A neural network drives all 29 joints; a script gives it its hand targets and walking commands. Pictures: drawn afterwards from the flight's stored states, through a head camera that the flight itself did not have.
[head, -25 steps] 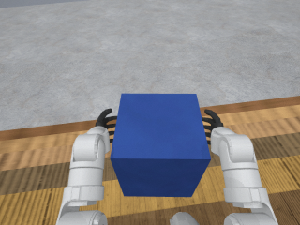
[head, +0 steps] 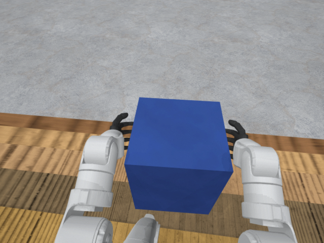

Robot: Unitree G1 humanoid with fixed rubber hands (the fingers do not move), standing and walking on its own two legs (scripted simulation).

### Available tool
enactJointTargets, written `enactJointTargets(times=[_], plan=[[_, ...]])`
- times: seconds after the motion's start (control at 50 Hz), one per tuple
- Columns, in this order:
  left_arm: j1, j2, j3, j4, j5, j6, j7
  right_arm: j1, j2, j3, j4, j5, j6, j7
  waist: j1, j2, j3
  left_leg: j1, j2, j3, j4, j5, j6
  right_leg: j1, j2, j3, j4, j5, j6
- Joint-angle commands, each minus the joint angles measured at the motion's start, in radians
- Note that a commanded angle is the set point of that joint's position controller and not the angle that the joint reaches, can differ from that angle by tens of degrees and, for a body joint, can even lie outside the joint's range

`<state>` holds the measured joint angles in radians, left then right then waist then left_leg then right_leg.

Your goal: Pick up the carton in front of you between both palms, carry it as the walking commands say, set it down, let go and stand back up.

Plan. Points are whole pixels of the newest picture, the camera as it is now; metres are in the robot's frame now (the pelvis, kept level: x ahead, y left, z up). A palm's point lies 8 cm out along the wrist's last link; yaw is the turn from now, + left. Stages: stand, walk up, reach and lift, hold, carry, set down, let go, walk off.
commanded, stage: carry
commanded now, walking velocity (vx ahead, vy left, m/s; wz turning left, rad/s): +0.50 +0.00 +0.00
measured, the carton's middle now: (175, 158) +0.34 +0.04 +0.00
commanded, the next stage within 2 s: none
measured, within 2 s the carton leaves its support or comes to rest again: neither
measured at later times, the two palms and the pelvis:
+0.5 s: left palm (160, 86) +0.77 +0.15 -0.11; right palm (228, 89) +0.77 -0.15 -0.10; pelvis +0.43 +0.01 -0.21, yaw +1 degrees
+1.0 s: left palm (170, 68) +1.20 +0.16 -0.31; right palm (215, 75) +1.17 -0.14 -0.31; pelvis +0.84 +0.03 -0.41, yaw +1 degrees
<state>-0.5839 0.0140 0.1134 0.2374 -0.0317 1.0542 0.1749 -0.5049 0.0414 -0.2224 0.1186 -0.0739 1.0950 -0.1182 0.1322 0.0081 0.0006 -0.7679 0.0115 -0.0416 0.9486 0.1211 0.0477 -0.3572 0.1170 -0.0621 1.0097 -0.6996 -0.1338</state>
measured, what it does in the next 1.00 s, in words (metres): goes down: left foot 0.15 m lower, then right foot 0.15 m lower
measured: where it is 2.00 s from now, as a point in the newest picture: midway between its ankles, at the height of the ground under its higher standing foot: (186, 124)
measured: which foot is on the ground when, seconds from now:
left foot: up 0.00-0.10, down 0.12-0.50, up 0.52-0.88, down 0.90-1.00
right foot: down 0.00-0.12, up 0.14-0.48, down 0.50-0.90, up 0.92-1.00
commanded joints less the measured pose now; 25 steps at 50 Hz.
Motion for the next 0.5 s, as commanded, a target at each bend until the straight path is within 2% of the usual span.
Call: enactJointTargets(times=[0.0, 0.02, 0.04, 0.06, 0.08, 0.1, 0.12, 0.14, 0.16, 0.18, 0.2, 0.22, 0.24, 0.26, 0.28, 0.3, 0.32, 0.34, 0.36, 0.38, 0.4, 0.42, 0.44, 0.46, 0.48], plan=[[-0.673, -1.199, -0.641, -0.203, -0.463, -0.035, -0.311, -0.714, 0.983, 0.660, -0.162, 0.346, -0.075, 0.172, 0.001, -0.086, -0.358, 0.217, -0.082, 0.138, -0.362, 0.229, -0.004, 0.166, -0.103, 0.220, -0.081, 0.646, -0.055], [-0.650, -1.182, -0.631, -0.198, -0.452, -0.035, -0.308, -0.710, 0.975, 0.672, -0.176, 0.356, -0.071, 0.167, -0.001, -0.132, -0.349, 0.303, -0.087, 0.159, -0.407, 0.256, 0.007, 0.135, -0.103, 0.179, -0.064, 0.682, -0.033], [-0.615, -1.160, -0.620, -0.188, -0.442, -0.034, -0.304, -0.715, 0.957, 0.682, -0.195, 0.351, -0.065, 0.163, -0.006, -0.154, -0.339, 0.381, -0.076, 0.160, -0.461, 0.309, 0.019, 0.123, -0.103, 0.155, 0.001, 0.639, -0.020], [-0.576, -1.144, -0.620, -0.172, -0.435, -0.032, -0.303, -0.692, 0.948, 0.692, -0.194, 0.346, -0.056, 0.161, -0.108, -0.178, -0.449, 0.620, -0.101, 0.214, -0.327, 0.390, 0.033, 0.066, -0.140, 0.083, 0.168, 0.848, 0.013], [-0.565, -1.129, -0.621, -0.166, -0.421, -0.029, -0.302, -0.657, 0.924, 0.684, -0.190, 0.344, -0.050, 0.165, -0.248, -0.146, -0.505, 0.781, -0.070, 0.186, -0.374, 0.312, 0.067, 0.014, -0.176, 0.039, 0.409, 1.071, 0.050], [-0.581, -1.100, -0.606, -0.164, -0.394, -0.022, -0.298, -0.618, 0.903, 0.669, -0.158, 0.341, -0.046, 0.170, -0.357, 0.098, -0.452, 0.867, -0.003, 0.091, -0.469, 0.245, 0.142, -0.150, -0.096, -0.004, 0.785, 0.733, 0.102], [-0.580, -1.078, -0.574, -0.137, -0.361, -0.011, -0.292, -0.611, 0.880, 0.660, -0.109, 0.341, -0.037, 0.179, -0.302, 0.236, -0.423, 1.121, 0.146, -0.101, -0.238, 0.586, 0.191, -0.538, 0.002, 0.018, 0.968, -0.029, 0.129], [-0.525, -1.033, -0.542, -0.128, -0.333, 0.005, -0.281, -0.602, 0.885, 0.685, -0.071, 0.389, -0.032, 0.187, -0.246, 0.162, -0.502, 1.215, 0.276, -0.406, -0.253, 0.466, 0.292, -0.676, -0.022, 0.152, 0.880, 0.028, 0.120], [-0.527, -0.985, -0.507, -0.130, -0.279, 0.011, -0.270, -0.682, 0.948, 0.726, -0.099, 0.438, -0.036, 0.198, -0.228, 0.045, -0.483, 1.071, 0.279, -0.443, -0.301, 0.171, 0.289, -0.638, -0.093, 0.163, 0.731, 0.105, 0.103], [-0.528, -0.982, -0.483, -0.117, -0.249, 0.012, -0.262, -0.734, 0.994, 0.750, -0.110, 0.476, -0.034, 0.209, -0.207, -0.037, -0.432, 0.981, 0.236, -0.424, -0.252, 0.154, 0.255, -0.665, -0.124, 0.171, 0.560, 0.188, 0.094], [-0.505, -0.984, -0.461, -0.125, -0.226, 0.006, -0.258, -0.806, 1.026, 0.775, -0.137, 0.520, -0.043, 0.220, -0.205, 0.007, -0.477, 0.924, 0.297, -0.539, -0.256, 0.026, 0.299, -0.667, -0.135, 0.205, 0.516, 0.198, 0.113], [-0.530, -0.995, -0.446, -0.150, -0.199, -0.001, -0.257, -0.837, 1.096, 0.795, -0.128, 0.549, -0.051, 0.232, -0.177, -0.058, -0.432, 0.733, 0.279, -0.507, -0.298, 0.004, 0.293, -0.562, -0.156, 0.196, 0.342, 0.266, 0.124], [-0.571, -1.005, -0.444, -0.162, -0.191, -0.008, -0.260, -0.879, 1.126, 0.797, -0.141, 0.568, -0.062, 0.241, -0.193, -0.030, -0.398, 0.627, 0.260, -0.487, -0.333, 0.011, 0.283, -0.474, -0.140, 0.155, 0.224, 0.304, 0.127], [-0.594, -1.021, -0.459, -0.175, -0.193, -0.016, -0.263, -0.897, 1.144, 0.803, -0.139, 0.575, -0.069, 0.247, -0.204, 0.010, -0.391, 0.569, 0.247, -0.453, -0.330, 0.102, 0.271, -0.417, -0.134, 0.119, 0.230, 0.365, 0.130], [-0.619, -1.031, -0.482, -0.197, -0.212, -0.026, -0.264, -0.901, 1.155, 0.813, -0.152, 0.602, -0.077, 0.250, -0.196, 0.052, -0.415, 0.605, 0.226, -0.398, -0.253, 0.163, 0.248, -0.437, -0.134, 0.104, 0.309, 0.536, 0.105], [-0.599, -1.039, -0.497, -0.207, -0.217, -0.034, -0.261, -0.908, 1.157, 0.813, -0.162, 0.606, -0.082, 0.249, -0.214, -0.039, -0.410, 0.649, 0.119, -0.316, -0.132, -0.040, 0.184, -0.500, -0.143, 0.125, 0.083, 0.738, 0.083], [-0.593, -1.046, -0.505, -0.215, -0.223, -0.039, -0.256, -0.878, 1.164, 0.809, -0.157, 0.601, -0.086, 0.247, -0.242, -0.024, -0.428, 0.683, 0.067, -0.250, -0.083, -0.098, 0.165, -0.478, -0.104, 0.059, -0.021, 0.852, 0.086], [-0.590, -1.051, -0.517, -0.230, -0.225, -0.040, -0.250, -0.855, 1.161, 0.800, -0.154, 0.596, -0.088, 0.245, -0.249, -0.016, -0.408, 0.602, 0.025, -0.179, -0.047, -0.204, 0.157, -0.362, -0.098, 0.039, -0.190, 1.017, 0.084], [-0.590, -1.037, -0.531, -0.242, -0.224, -0.039, -0.244, -0.827, 1.144, 0.791, -0.147, 0.585, -0.089, 0.244, -0.271, 0.001, -0.387, 0.538, -0.006, -0.125, -0.060, -0.234, 0.144, -0.228, -0.065, -0.014, -0.303, 1.059, 0.097], [-0.584, -1.030, -0.545, -0.265, -0.223, -0.036, -0.240, -0.782, 1.133, 0.778, -0.136, 0.572, -0.090, 0.243, -0.274, 0.047, -0.362, 0.499, -0.014, -0.100, -0.042, -0.234, 0.135, -0.141, -0.055, -0.029, -0.390, 1.085, 0.097], [-0.590, -1.012, -0.559, -0.285, -0.233, -0.028, -0.236, -0.761, 1.114, 0.768, -0.133, 0.571, -0.090, 0.240, -0.269, 0.097, -0.350, 0.490, -0.015, -0.082, -0.010, -0.202, 0.114, -0.073, -0.051, -0.043, -0.434, 1.106, 0.098], [-0.592, -0.996, -0.568, -0.299, -0.239, -0.023, -0.233, -0.726, 1.102, 0.765, -0.122, 0.560, -0.087, 0.238, -0.259, 0.150, -0.348, 0.509, -0.021, -0.043, 0.069, -0.243, 0.100, -0.006, -0.067, -0.040, -0.498, 1.170, 0.086], [-0.566, -0.984, -0.567, -0.292, -0.243, -0.013, -0.231, -0.687, 1.077, 0.746, -0.096, 0.538, -0.083, 0.236, -0.158, 0.180, -0.454, 0.447, 0.010, 0.014, 0.211, -0.065, 0.081, 0.218, -0.033, -0.114, -0.364, 1.235, 0.066], [-0.571, -0.960, -0.572, -0.294, -0.243, -0.007, -0.233, -0.652, 1.065, 0.739, -0.071, 0.526, -0.078, 0.236, -0.036, 0.133, -0.496, 0.404, 0.040, 0.054, 0.419, 0.218, 0.051, 0.373, -0.043, -0.106, -0.393, 1.127, 0.043], [-0.518, -0.933, -0.561, -0.262, -0.240, 0.001, -0.238, -0.684, 1.042, 0.729, -0.077, 0.501, -0.069, 0.232, 0.090, -0.078, -0.443, 0.245, -0.024, 0.105, 0.785, -0.009, -0.011, 0.483, -0.108, -0.023, -0.509, 1.055, -0.020]])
